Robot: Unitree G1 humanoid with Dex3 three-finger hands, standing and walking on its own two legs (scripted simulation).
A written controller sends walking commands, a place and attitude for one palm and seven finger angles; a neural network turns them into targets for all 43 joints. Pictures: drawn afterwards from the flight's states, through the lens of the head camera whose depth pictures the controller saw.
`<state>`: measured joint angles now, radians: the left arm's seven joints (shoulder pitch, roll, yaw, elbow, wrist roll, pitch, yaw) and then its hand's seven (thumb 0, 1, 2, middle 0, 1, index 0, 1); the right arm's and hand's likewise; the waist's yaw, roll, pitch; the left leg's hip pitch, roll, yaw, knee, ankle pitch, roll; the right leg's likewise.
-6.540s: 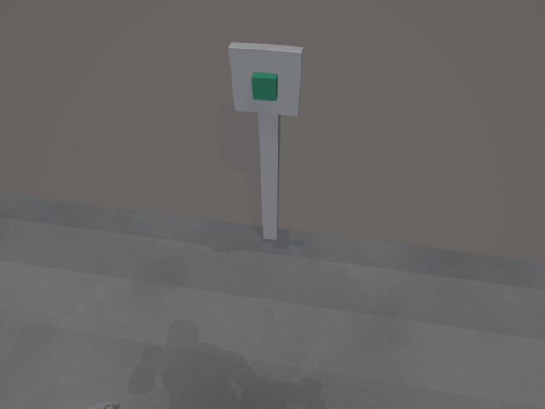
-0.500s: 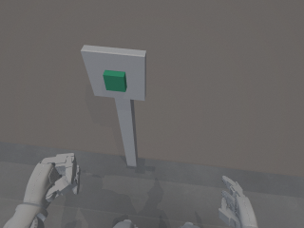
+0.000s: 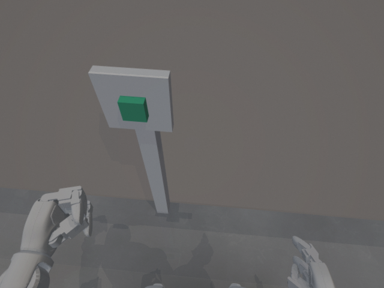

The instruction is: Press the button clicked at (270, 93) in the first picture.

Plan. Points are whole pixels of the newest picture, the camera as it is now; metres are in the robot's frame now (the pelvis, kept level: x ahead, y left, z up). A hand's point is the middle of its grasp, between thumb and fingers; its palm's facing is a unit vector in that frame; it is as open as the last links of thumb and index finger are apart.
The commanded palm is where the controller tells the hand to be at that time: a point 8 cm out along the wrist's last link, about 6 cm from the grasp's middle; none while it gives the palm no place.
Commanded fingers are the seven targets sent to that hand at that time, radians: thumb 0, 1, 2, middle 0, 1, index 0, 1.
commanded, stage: raise the hand and make a fist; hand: left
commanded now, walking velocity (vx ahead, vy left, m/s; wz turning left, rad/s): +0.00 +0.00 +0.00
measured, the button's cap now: (134, 108) +0.51 +0.17 +0.07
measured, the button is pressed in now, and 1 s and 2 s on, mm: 0 0 0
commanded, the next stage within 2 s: aim a knuckle at the button in 0.10 s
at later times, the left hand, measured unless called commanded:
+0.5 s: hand (103, 202) +0.27 +0.19 +0.06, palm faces -0.08 -1.00 -0.03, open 3.1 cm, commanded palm +0.25 +0.24 +0.06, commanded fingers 0.00 0.90 0.90 -1.30 -1.50 -1.30 -1.50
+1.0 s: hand (125, 171) +0.34 +0.16 +0.05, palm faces -0.06 -1.00 -0.04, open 3.1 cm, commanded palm +0.32 +0.22 +0.05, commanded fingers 0.00 0.90 0.90 -1.30 -1.50 -1.30 -1.50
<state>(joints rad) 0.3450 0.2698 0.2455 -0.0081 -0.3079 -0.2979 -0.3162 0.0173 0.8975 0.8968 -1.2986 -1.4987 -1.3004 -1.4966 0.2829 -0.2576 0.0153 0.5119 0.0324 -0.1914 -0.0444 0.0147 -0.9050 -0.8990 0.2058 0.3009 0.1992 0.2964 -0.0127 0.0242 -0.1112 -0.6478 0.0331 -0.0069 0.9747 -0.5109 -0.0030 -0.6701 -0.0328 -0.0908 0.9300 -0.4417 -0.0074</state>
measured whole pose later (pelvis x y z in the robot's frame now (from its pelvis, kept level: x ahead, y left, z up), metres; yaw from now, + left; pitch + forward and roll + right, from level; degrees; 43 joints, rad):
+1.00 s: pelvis -0.01 +0.00 -0.01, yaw -1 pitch +14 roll -1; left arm -0.17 0.23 0.18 0.39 -0.20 -0.34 -0.21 0.02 0.90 0.90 -1.30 -1.50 -1.30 -1.50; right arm 0.27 -0.25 0.02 0.58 0.02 -0.13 -0.03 0.01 -0.91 -0.90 0.21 0.30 0.20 0.30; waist -0.04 0.02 -0.10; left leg -0.75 0.02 0.01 1.00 -0.50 0.00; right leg -0.79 -0.04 -0.07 0.98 -0.44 0.00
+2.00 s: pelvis -0.02 +0.01 -0.02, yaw -1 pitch +18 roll -1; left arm -0.55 0.26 0.25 0.85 -0.13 -0.44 -0.17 0.02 0.90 0.90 -1.30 -1.50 -1.30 -1.50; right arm 0.27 -0.25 0.01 0.60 0.01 -0.02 -0.01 0.01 -0.91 -0.90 0.21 0.30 0.20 0.30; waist -0.09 0.00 -0.12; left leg -0.85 0.03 0.03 1.04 -0.50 0.01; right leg -0.89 -0.04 -0.05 1.01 -0.42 0.00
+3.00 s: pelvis -0.02 +0.00 -0.02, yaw -2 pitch +19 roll -1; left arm -0.65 0.31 0.30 0.93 -0.13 -0.43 -0.16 0.02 0.90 0.90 -1.30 -1.50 -1.30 -1.50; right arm 0.31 -0.25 0.02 0.61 0.00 0.00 -0.01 0.01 -0.91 -0.90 0.21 0.30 0.20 0.30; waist -0.11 0.02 -0.12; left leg -0.88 0.03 0.03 1.05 -0.50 0.00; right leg -0.93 -0.03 -0.05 1.02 -0.42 -0.01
